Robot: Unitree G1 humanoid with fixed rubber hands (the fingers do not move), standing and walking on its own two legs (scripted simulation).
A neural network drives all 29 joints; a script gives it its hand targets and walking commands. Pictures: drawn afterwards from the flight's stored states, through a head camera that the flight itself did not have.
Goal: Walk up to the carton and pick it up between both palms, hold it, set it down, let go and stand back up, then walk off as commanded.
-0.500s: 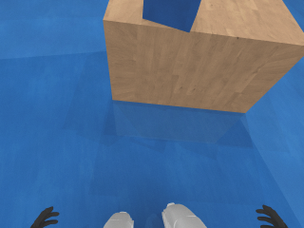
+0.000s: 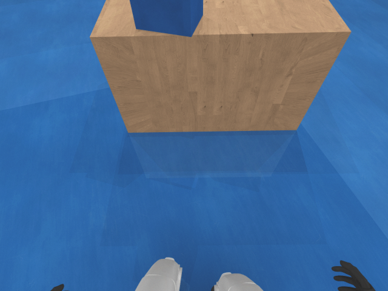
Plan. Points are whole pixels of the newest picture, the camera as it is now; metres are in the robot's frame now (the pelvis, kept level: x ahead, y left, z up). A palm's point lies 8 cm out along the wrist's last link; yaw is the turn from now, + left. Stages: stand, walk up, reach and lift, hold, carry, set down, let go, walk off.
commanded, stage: walk off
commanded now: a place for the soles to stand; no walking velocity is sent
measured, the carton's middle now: out of the picture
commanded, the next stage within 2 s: stand in 0.32 s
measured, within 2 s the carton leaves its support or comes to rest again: neither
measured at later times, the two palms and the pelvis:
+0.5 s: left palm out of the picture +0.09 +0.39 -0.09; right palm (329, 279) +0.14 -0.24 -0.07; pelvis +0.02 +0.07 +0.00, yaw +1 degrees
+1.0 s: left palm out of the picture +0.06 +0.37 -0.08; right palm (341, 288) +0.13 -0.26 -0.08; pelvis +0.01 +0.04 +0.00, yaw +2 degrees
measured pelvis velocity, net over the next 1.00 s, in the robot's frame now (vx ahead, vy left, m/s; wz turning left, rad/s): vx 0.01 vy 0.04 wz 0.03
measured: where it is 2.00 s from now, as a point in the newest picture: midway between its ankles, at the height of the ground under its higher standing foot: outside the picture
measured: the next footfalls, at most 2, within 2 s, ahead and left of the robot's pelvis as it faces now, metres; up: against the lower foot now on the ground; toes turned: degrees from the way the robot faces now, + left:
left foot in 0.36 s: +0.06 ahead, +0.16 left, +0.00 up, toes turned -3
right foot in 0.82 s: +0.06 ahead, -0.10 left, +0.00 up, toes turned +8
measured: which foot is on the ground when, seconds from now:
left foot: up 0.00-0.34, down 0.36-1.00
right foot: down 0.00-0.40, up 0.42-0.80, down 0.82-1.00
